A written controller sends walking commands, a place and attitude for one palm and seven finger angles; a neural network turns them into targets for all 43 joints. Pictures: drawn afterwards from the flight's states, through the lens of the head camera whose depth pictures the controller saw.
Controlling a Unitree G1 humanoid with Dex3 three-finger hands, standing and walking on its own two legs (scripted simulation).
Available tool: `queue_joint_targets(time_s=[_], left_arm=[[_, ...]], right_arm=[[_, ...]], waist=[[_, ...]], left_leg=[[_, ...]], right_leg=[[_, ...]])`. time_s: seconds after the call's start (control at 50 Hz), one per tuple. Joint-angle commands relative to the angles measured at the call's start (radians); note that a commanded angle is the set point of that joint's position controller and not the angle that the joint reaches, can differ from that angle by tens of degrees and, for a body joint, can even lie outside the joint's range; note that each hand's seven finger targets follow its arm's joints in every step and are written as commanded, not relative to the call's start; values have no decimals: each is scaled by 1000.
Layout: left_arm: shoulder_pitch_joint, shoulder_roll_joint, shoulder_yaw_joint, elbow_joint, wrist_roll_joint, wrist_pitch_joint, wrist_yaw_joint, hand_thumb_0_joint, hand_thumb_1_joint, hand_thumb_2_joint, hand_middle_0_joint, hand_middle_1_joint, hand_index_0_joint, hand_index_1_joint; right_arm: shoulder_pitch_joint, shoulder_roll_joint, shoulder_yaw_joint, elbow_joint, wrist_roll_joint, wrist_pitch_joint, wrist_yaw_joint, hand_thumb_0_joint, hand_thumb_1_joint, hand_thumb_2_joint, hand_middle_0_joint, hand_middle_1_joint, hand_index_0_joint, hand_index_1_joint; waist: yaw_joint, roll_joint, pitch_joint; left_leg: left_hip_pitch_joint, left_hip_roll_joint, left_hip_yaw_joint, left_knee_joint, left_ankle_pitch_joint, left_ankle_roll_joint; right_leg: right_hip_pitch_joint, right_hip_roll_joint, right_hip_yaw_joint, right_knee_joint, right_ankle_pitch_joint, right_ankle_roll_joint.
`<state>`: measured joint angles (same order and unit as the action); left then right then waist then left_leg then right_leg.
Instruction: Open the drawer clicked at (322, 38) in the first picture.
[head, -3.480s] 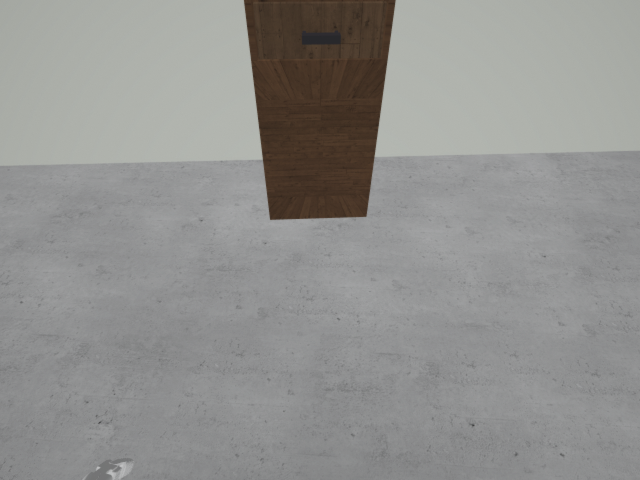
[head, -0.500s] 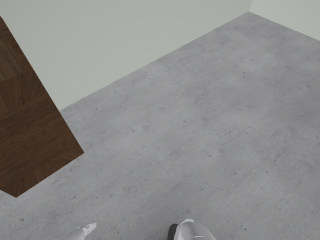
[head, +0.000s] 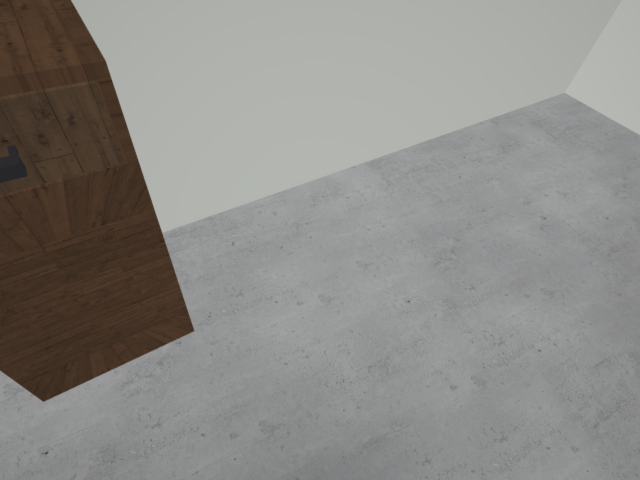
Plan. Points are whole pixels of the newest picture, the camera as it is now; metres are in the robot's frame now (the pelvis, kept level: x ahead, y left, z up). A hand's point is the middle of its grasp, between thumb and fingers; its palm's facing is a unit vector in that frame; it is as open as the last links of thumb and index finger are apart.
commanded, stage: turn to face it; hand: left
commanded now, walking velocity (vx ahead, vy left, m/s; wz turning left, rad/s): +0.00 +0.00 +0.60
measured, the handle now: out of the picture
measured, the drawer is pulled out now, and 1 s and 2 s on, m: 0.00 0.00 0.00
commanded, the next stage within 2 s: take the last steps up to it in 0.90 s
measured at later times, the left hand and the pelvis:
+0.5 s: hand out of the picture +0.10 +0.19 -0.13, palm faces +0.27 -0.93 -0.26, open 7.4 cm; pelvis +0.02 -0.04 +0.01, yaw +15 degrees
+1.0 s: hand out of the picture -0.12 +0.14 -0.16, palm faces +0.55 -0.79 -0.25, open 7.4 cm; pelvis -0.01 -0.04 +0.01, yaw +31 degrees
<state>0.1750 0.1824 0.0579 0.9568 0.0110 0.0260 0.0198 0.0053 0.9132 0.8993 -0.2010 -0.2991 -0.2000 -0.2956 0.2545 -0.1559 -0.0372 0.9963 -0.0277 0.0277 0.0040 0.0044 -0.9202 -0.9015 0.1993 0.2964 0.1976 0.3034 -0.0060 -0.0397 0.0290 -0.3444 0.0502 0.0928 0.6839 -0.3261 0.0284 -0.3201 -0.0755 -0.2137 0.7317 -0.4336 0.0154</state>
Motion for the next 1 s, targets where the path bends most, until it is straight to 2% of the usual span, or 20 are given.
queue_joint_targets(time_s=[0.0,0.06,0.1,0.32,0.4,0.44,0.46,0.48,0.5,0.52,0.54,0.58,0.62,0.72,0.82,0.88,0.92,0.94,0.96,0.98], left_arm=[[-31,82,29,-93,10,-10,5,0,900,900,-200,-300,-200,-300],[-5,93,34,-71,5,-11,-1,0,900,900,-200,-300,-200,-300],[4,95,35,-65,3,-8,-2,0,900,900,-200,-300,-200,-300],[-91,113,34,-119,-5,0,6,0,900,900,-200,-300,-200,-300],[-46,120,28,-124,-10,-4,10,0,900,900,-200,-300,-200,-300],[18,131,31,-115,-15,-12,13,0,900,900,-200,-300,-200,-300],[54,149,36,-109,-13,-19,15,0,900,900,-200,-300,-200,-300],[83,213,47,-109,-1,-30,21,0,900,900,-200,-300,-200,-300],[71,311,61,-124,14,-35,26,0,900,900,-200,-300,-200,-300],[70,299,51,-138,5,-25,25,0,900,900,-200,-300,-200,-300],[-6,248,40,-153,7,-26,25,0,900,900,-200,-300,-200,-300],[-67,194,26,-166,3,-30,18,0,900,900,-200,-300,-200,-300],[-50,167,17,-161,4,-37,15,0,900,900,-200,-300,-200,-300],[73,195,21,-122,11,-35,15,0,900,900,-200,-300,-200,-300],[136,229,30,-83,22,-32,13,0,900,900,-200,-300,-200,-300],[144,243,36,-64,23,-29,12,0,900,900,-200,-300,-200,-300],[120,240,39,-52,18,-24,13,0,900,900,-200,-300,-200,-300],[111,227,37,-49,8,-20,11,0,900,900,-200,-300,-200,-300],[134,182,29,-59,-2,-14,8,0,900,900,-200,-300,-200,-300],[128,114,5,-82,-3,-10,4,0,900,900,-200,-300,-200,-300]], right_arm=[[110,-205,-51,-49,-1,-28,-26,0,-900,-900,200,300,200,300],[49,-190,-45,-71,6,-38,-32,0,-900,-900,200,300,200,300],[57,-200,-49,-74,10,-40,-33,0,-900,-900,200,300,200,300],[73,-247,-80,-79,4,-19,-24,0,-900,-900,200,300,200,300],[4,-266,-86,-105,2,-8,-20,0,-900,-900,200,300,200,300],[-36,-266,-89,-120,6,-4,-16,0,-900,-900,200,300,200,300],[-53,-257,-89,-130,12,-2,-13,0,-900,-900,200,300,200,300],[-33,-203,-81,-138,23,-2,-7,0,-900,-900,200,300,200,300],[-18,-144,-73,-163,23,-2,-6,0,-900,-900,200,300,200,300],[-43,-202,-86,-165,8,5,-7,0,-900,-900,200,300,200,300],[-30,-197,-88,-154,4,15,1,0,-900,-900,200,300,200,300],[-19,-193,-86,-115,1,29,13,0,-900,-900,200,300,200,300],[-5,-176,-79,-109,3,32,21,0,-900,-900,200,300,200,300],[-98,-168,-65,-126,6,39,21,0,-900,-900,200,300,200,300],[-165,-143,-45,-136,16,28,18,0,-900,-900,200,300,200,300],[-153,-137,-34,-131,22,15,12,0,-900,-900,200,300,200,300],[-90,-141,-31,-109,23,3,7,0,-900,-900,200,300,200,300],[-46,-164,-35,-95,21,-5,7,0,-900,-900,200,300,200,300],[-15,-243,-50,-88,14,-17,3,0,-900,-900,200,300,200,300],[18,-326,-69,-88,12,-19,-4,0,-900,-900,200,300,200,300]], waist=[[-27,241,-47],[-8,157,-77],[-12,121,-103],[-50,196,-98],[-23,231,-100],[10,215,-113],[32,174,-114],[43,3,-141],[39,-284,-122],[43,-182,-94],[-2,-115,-43],[-32,-138,20],[-34,-141,30],[23,-124,23],[55,-167,-18],[56,-190,-62],[22,-180,-99],[-6,-135,-117],[-19,68,-161],[-34,324,-156]], left_leg=[[196,308,-432,-365,551,166],[247,229,-306,-328,639,129],[273,202,-281,-325,667,122],[293,178,-434,-311,595,152],[187,149,-477,-284,575,142],[101,119,-482,-242,509,110],[18,80,-460,-204,403,70],[-139,2,-381,-75,162,3],[-304,-144,-170,183,-242,-83],[-251,-91,-190,373,-281,-71],[-243,-68,-205,466,-194,-70],[-237,-35,-158,548,-84,-85],[-230,-27,-126,556,-20,-97],[-208,-12,-89,423,-46,-112],[-114,-22,-39,191,-122,-100],[-27,-36,-13,54,-128,-81],[88,-41,0,-141,-8,-70],[205,-28,-10,-282,133,-60],[370,115,-164,-338,325,-12],[444,346,-423,-339,710,104]], right_leg=[[-292,-18,185,416,-93,36],[-284,-18,207,436,28,57],[-265,-12,204,413,57,69],[-213,22,225,192,-12,90],[-57,58,220,3,1,69],[86,68,214,-166,117,59],[199,51,210,-302,225,56],[366,-109,354,-440,225,18],[389,-391,631,-481,335,-100],[210,-439,596,-474,340,-162],[130,-361,488,-482,275,-155],[80,-251,365,-462,285,-111],[90,-213,256,-437,381,-98],[165,-242,234,-431,410,-125],[221,-266,212,-379,579,-150],[239,-272,207,-331,664,-149],[228,-250,164,-256,646,-106],[166,-222,119,-183,579,-59],[15,-148,62,-35,366,2],[-213,-44,64,133,-149,60]])
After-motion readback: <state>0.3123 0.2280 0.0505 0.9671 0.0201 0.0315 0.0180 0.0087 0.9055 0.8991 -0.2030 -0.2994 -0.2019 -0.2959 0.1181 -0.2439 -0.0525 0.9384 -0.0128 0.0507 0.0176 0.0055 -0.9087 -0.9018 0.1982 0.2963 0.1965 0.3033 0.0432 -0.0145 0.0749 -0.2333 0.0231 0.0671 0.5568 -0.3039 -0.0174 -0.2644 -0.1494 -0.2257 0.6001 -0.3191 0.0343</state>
